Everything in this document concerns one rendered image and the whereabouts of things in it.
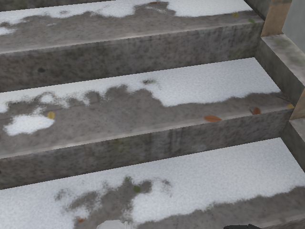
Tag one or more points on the left robot thigh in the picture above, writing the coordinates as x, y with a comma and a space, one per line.
114, 224

